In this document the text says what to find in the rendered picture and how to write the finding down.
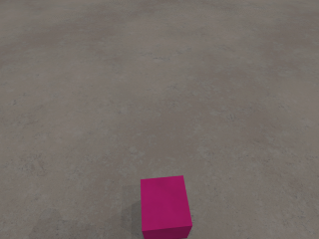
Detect carton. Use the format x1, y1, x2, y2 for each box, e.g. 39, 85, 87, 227
141, 175, 192, 239

